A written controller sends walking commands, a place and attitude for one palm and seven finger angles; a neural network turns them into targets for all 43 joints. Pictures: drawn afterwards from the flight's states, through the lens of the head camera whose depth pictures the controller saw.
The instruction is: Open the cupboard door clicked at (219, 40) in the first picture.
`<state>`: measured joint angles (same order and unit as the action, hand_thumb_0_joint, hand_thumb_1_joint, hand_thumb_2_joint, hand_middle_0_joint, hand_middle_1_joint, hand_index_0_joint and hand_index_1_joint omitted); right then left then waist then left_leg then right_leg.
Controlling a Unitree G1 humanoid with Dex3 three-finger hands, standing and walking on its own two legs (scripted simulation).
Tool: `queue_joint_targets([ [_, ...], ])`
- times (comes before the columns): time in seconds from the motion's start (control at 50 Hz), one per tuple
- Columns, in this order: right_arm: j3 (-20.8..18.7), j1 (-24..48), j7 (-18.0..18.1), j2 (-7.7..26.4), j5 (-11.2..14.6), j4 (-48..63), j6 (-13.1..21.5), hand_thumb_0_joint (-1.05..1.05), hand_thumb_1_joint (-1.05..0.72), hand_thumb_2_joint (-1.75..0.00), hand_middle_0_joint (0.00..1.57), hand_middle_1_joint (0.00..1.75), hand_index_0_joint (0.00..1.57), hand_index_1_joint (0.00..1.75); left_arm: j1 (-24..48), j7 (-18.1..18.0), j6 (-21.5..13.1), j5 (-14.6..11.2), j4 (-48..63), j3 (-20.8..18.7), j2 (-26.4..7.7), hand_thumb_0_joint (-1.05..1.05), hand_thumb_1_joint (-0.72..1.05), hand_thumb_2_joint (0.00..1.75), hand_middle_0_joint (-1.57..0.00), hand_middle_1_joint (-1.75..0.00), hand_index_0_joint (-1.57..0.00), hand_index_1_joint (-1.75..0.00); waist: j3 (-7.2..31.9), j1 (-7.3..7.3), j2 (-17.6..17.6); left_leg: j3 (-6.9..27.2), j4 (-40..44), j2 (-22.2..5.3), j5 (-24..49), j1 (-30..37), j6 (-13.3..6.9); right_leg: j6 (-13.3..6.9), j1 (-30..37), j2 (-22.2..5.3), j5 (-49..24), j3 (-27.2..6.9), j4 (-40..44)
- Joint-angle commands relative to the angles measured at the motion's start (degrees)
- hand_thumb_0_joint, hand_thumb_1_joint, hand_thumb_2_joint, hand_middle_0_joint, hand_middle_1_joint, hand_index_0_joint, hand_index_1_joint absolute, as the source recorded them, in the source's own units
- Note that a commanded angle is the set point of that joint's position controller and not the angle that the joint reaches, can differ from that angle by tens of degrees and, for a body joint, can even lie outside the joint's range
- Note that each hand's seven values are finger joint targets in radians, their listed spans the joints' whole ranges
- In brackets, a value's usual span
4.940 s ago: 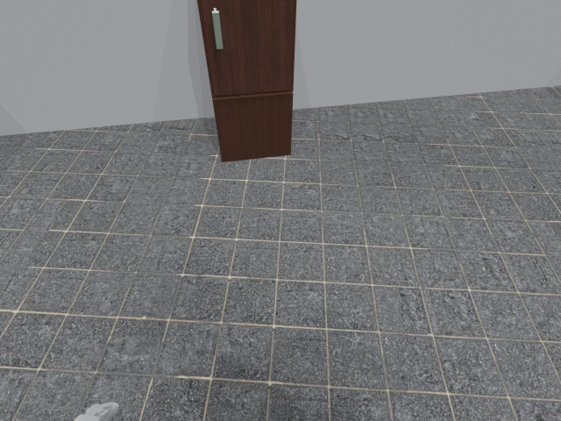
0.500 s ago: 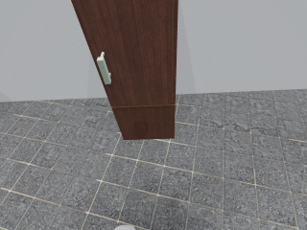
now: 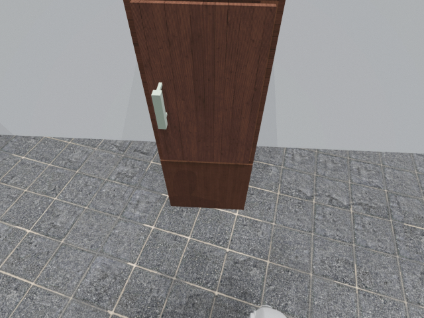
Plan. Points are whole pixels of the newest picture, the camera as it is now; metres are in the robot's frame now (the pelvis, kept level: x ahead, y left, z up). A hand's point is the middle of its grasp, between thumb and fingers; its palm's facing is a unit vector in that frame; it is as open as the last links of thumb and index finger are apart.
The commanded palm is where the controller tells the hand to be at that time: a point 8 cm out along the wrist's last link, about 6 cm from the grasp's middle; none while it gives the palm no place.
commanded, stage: take the last steps up to it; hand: left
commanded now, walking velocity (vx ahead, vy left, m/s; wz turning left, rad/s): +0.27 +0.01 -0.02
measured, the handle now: (161, 105) +0.71 +0.21 -0.04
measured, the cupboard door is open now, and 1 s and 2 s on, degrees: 0 0 0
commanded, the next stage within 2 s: come to a stop and stand still in 0.32 s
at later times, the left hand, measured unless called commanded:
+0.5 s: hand out of the picture +0.15 +0.15 -0.17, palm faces +0.08 -0.98 -0.18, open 7.3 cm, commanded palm none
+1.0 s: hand (150, 289) +0.21 +0.16 -0.16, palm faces +0.01 -0.95 -0.32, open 7.4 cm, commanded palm none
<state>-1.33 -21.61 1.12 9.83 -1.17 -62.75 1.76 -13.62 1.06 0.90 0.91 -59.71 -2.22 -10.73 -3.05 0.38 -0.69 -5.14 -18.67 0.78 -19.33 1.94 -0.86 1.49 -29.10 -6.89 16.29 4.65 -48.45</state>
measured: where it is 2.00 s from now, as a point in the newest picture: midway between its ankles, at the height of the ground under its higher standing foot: outside the picture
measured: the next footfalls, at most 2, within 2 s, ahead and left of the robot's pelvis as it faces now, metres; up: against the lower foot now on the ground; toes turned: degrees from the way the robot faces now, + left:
right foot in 0.10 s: +0.17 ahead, -0.13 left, +0.00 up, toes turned -9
left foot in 0.54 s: +0.26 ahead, +0.12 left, +0.00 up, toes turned +6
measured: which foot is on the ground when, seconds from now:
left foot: down 0.00-0.12, up 0.14-0.52, down 0.54-0.96, up 0.98-1.00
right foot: up 0.00-0.08, down 0.10-0.60, up 0.62-0.94, down 0.96-1.00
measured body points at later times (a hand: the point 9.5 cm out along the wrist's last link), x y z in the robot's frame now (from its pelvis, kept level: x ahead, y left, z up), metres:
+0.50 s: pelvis +0.15 -0.02 +0.00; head +0.17 -0.02 +0.45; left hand +0.15 +0.21 -0.15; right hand +0.21 -0.25 -0.15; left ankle +0.21 +0.12 -0.72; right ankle +0.13 -0.13 -0.74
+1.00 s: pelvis +0.14 -0.05 -0.01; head +0.16 -0.08 +0.44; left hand +0.21 +0.21 -0.14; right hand +0.19 -0.30 -0.18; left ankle +0.21 +0.11 -0.73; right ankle +0.14 -0.16 -0.74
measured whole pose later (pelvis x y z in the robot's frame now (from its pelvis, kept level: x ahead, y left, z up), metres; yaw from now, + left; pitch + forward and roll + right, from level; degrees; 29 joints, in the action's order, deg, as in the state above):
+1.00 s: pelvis +0.14 -0.05 -0.01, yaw -2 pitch -2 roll +1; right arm -3.9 -9.3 1.1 12.4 -0.7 -59.6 -3.6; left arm -11.5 -1.8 1.5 1.3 -57.4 -2.5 -11.5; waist -3.9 0.0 3.0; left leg -3.7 -36.1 -5.1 -19.5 -21.0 2.0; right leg -0.2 -14.9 -2.5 19.0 2.7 -35.3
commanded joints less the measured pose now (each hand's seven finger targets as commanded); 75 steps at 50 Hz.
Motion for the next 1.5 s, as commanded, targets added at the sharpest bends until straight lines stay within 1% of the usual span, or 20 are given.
queue_joint_targets([
  [0.0, -2.1, -1.9, 0.4, 8.7, -0.4, 1.1, 1.6, 0.0, -0.9, -0.9, 0.2, 0.3, 0.2, 0.3, 5.3, 0.2, -2.1, 0.0, 5.4, -1.0, -2.6, 0.0, 0.9, 0.9, -0.2, -0.3, -0.2, -0.3, -6.4, -1.19, 7.6, 7.5, 4.9, -16.1, 20.4, -7.0, -8.8, -1.1, 2.5, 1.6, -1.0, 1.8, 8.5],
  [0.06, -2.0, -1.6, 0.3, 8.3, 0.1, 0.3, 1.6, 0.0, -0.9, -0.9, 0.2, 0.3, 0.2, 0.3, -8.1, -0.1, -3.4, 0.5, 1.2, -2.1, -5.3, 0.0, 0.9, 0.9, -0.2, -0.3, -0.2, -0.3, 1.1, 5.08, 1.0, 2.8, -13.3, -11.2, 26.6, -11.5, -5.3, -3.0, 23.6, 4.6, -6.1, 2.4, 18.5],
  [0.1, -1.5, -5.0, -0.3, 3.8, 1.0, 2.5, 2.1, 0.0, -0.9, -0.9, 0.2, 0.3, 0.2, 0.3, -20.2, -1.2, -4.6, 0.4, -2.0, -4.1, -15.2, 0.0, 0.9, 0.9, -0.2, -0.3, -0.2, -0.3, 13.1, 6.77, -18.8, -0.2, -46.4, 0.1, -12.8, -30.8, -0.7, -12.3, 41.9, -19.6, -12.9, -31.9, 30.5],
  [0.12, -1.9, -2.6, -0.1, 5.8, 1.0, 2.6, 1.7, 0.0, -0.9, -0.9, 0.2, 0.3, 0.2, 0.3, -17.6, -1.5, -4.4, -0.4, -1.6, -4.1, -14.5, 0.0, 0.9, 0.9, -0.2, -0.3, -0.2, -0.3, 11.0, 6.63, -12.6, 5.6, -53.4, -2.5, -13.2, -32.3, -1.4, -14.4, 37.7, -19.9, -8.7, -32.2, 32.8],
  [0.18, -1.8, 2.1, -0.7, 3.2, 0.3, 2.5, 0.7, 0.0, -0.9, -0.9, 0.2, 0.3, 0.2, 0.3, -4.6, -2.2, -4.3, -0.2, 1.8, -2.1, -7.4, 0.0, 0.9, 0.9, -0.2, -0.3, -0.2, -0.3, -0.3, 1.79, -2.5, 6.8, -52.9, -7.6, -1.8, -32.2, -0.9, -11.6, 18.6, -14.6, -3.7, -18.9, 35.8],
  [0.26, -1.5, -2.8, -1.2, 0.1, -0.3, 0.8, -1.4, 0.0, -0.9, -0.9, 0.2, 0.3, 0.2, 0.3, -2.1, -2.2, -4.8, 0.4, 1.8, -1.1, -4.1, 0.0, 0.9, 0.9, -0.2, -0.3, -0.2, -0.3, -1.3, -2.38, -5.5, 3.3, -42.0, -7.5, 3.0, -26.1, 1.3, -9.2, 10.0, -9.0, -8.5, -5.6, 38.5],
  [0.4, -1.3, 5.8, -1.9, 0.7, 0.0, 4.2, -0.3, 0.0, -0.9, -0.9, 0.2, 0.3, 0.2, 0.3, -5.6, -1.8, -4.6, 0.5, 0.1, -1.7, -6.8, 0.0, 0.9, 0.9, -0.2, -0.3, -0.2, -0.3, 0.7, 0.84, -6.6, 0.2, -21.4, -5.6, 3.9, -26.1, 2.2, -10.5, 20.1, -8.7, -12.3, -5.1, 36.1],
  [0.46, -0.5, 4.8, -0.9, 0.6, 0.3, 2.9, 0.2, 0.0, -0.9, -0.9, 0.2, 0.3, 0.2, 0.3, -3.9, -2.5, -3.4, 0.1, -0.6, -0.9, -5.2, 0.0, 0.9, 0.9, -0.2, -0.3, -0.2, -0.3, 1.3, -0.53, -6.3, 0.4, -9.3, -4.5, 12.2, -15.1, 2.9, -7.4, 17.3, -5.6, -20.1, -1.6, 29.0],
  [0.52, -0.9, 2.4, 0.4, 7.2, 0.4, 1.8, 0.8, 0.0, -0.9, -0.9, 0.2, 0.3, 0.2, 0.3, -8.5, -3.3, -2.1, -0.7, -1.7, 0.6, -0.8, 0.0, 0.9, 0.9, -0.2, -0.3, -0.2, -0.3, 6.0, 0.35, 8.7, 10.2, -5.3, -16.5, 46.9, -5.2, -2.1, -0.9, 14.9, 1.1, -2.5, 1.0, 21.1],
  [0.64, -2.1, 4.8, 2.8, 8.9, 0.7, 2.2, -1.2, 0.0, -0.9, -0.9, 0.2, 0.3, 0.2, 0.3, -7.4, -3.4, 0.7, -0.2, -1.2, -0.2, -4.1, 0.0, 0.9, 0.9, -0.2, -0.3, -0.2, -0.3, 3.8, -1.03, 13.4, 12.6, -2.4, -21.9, 65.2, -4.1, -9.5, -0.1, 8.9, 2.8, 16.0, -3.0, 0.4],
  [0.76, -4.3, 9.2, 2.7, 10.9, 0.0, 5.4, -2.5, 0.0, -0.9, -0.9, 0.2, 0.3, 0.2, 0.3, -4.0, -2.7, 1.8, 0.1, 2.7, -1.9, -3.4, 0.0, 0.9, 0.9, -0.2, -0.3, -0.2, -0.3, 10.8, -1.36, 7.0, 9.5, -4.7, -21.7, 51.7, -1.2, -10.3, 0.5, 3.2, 4.3, 13.0, -5.6, -8.2],
  [0.88, -4.2, 14.1, 0.8, 9.8, -0.1, 6.8, -2.9, 0.0, -0.9, -0.9, 0.2, 0.3, 0.2, 0.3, -7.8, -2.5, 0.9, 0.0, 2.4, -1.7, -2.7, 0.0, 0.9, 0.9, -0.2, -0.3, -0.2, -0.3, 9.2, 1.69, 10.2, 6.9, -4.6, -16.6, 18.8, -16.4, -5.3, -0.3, 20.0, 4.2, 0.7, -1.6, 16.1],
  [0.9, -3.8, 13.8, 0.4, 7.9, 0.3, 6.8, -3.1, 0.0, -0.9, -0.9, 0.2, 0.3, 0.2, 0.3, -9.6, -2.6, 0.4, 0.4, 1.7, -1.7, -4.0, 0.0, 0.9, 0.9, -0.2, -0.3, -0.2, -0.3, 8.4, 2.49, 4.5, 4.7, -8.0, -12.2, 7.1, -21.0, -2.4, 0.1, 24.2, 3.5, -4.5, -2.2, 24.2],
  [0.94, -2.4, 13.5, -0.7, 2.5, 0.7, 8.6, -4.1, 0.0, -0.9, -0.9, 0.2, 0.3, 0.2, 0.3, -3.4, -3.0, -0.5, 1.0, 4.1, -1.7, -11.6, 0.0, 0.9, 0.9, -0.2, -0.3, -0.2, -0.3, 1.0, 1.46, -16.3, 2.4, -21.3, -3.8, -10.3, -25.7, 2.4, -6.5, 11.3, -13.6, 9.5, -23.0, 39.5],
  [1.0, -2.9, 13.3, -1.2, 5.4, 0.0, 6.9, -4.9, 0.0, -0.9, -0.9, 0.2, 0.3, 0.2, 0.3, 1.7, -3.1, -0.6, 0.7, 5.6, -1.9, -11.2, 0.0, 0.9, 0.9, -0.2, -0.3, -0.2, -0.3, -5.3, 0.88, -13.2, 6.7, -29.8, -4.3, -4.5, -26.7, 1.5, -7.5, 4.6, -12.1, 18.9, -23.9, 42.0],
  [1.08, -3.1, 7.1, -1.6, 6.3, -0.1, 4.2, -4.2, 0.0, -0.9, -0.9, 0.2, 0.3, 0.2, 0.3, 0.6, -3.0, -1.2, 0.3, 5.9, -2.1, -10.3, 0.0, 0.9, 0.9, -0.2, -0.3, -0.2, -0.3, -2.8, 0.44, -6.7, 5.8, -35.1, -3.3, 1.4, -29.1, 2.7, -7.5, 14.4, -9.8, 0.6, -15.8, 36.5],
  [1.2, -3.0, 8.9, -1.2, 6.7, -0.2, 6.6, -4.4, 0.0, -0.9, -0.9, 0.2, 0.3, 0.2, 0.3, -6.3, -3.7, -1.5, 0.4, 3.9, -2.7, -10.2, 0.0, 0.9, 0.9, -0.2, -0.3, -0.2, -0.3, 2.0, 3.41, -7.5, 6.7, -36.1, -3.2, -1.2, -33.4, 4.4, -10.1, 26.4, -12.9, -16.1, -16.7, 32.2],
  [1.4, -1.8, 3.9, -0.8, 4.4, 0.7, 5.0, -2.9, 0.0, -0.9, -0.9, 0.2, 0.3, 0.2, 0.3, -2.0, -3.1, -0.4, 0.7, 2.7, -2.5, -10.6, 0.0, 0.9, 0.9, -0.2, -0.3, -0.2, -0.3, 4.2, 0.08, -12.3, 1.4, -9.0, -0.7, 3.8, -11.8, 2.6, -7.0, 15.8, -7.0, -6.9, -11.7, 30.3],
  [1.44, -1.9, 1.3, -0.4, 6.8, 0.8, 3.9, -1.9, 0.0, -0.9, -0.9, 0.2, 0.3, 0.2, 0.3, -1.7, -2.9, 0.1, 0.0, 2.7, -1.6, -7.6, 0.0, 0.9, 0.9, -0.2, -0.3, -0.2, -0.3, 5.0, -1.18, -2.5, 5.1, -1.4, -5.2, 7.9, -2.9, 1.6, -3.4, 8.7, -2.0, -0.5, -7.7, 23.3],
  [1.48, -2.5, 4.4, 0.0, 12.1, 0.1, 5.5, -1.9, 0.0, -0.9, -0.9, 0.2, 0.3, 0.2, 0.3, -2.1, -2.7, 0.5, -0.1, 3.0, -0.7, -3.1, 0.0, 0.9, 0.9, -0.2, -0.3, -0.2, -0.3, 0.7, -0.39, 13.1, 19.9, 7.6, -18.8, 3.4, -14.0, -5.0, -0.1, 7.7, 3.3, 9.8, -0.7, 13.4],
])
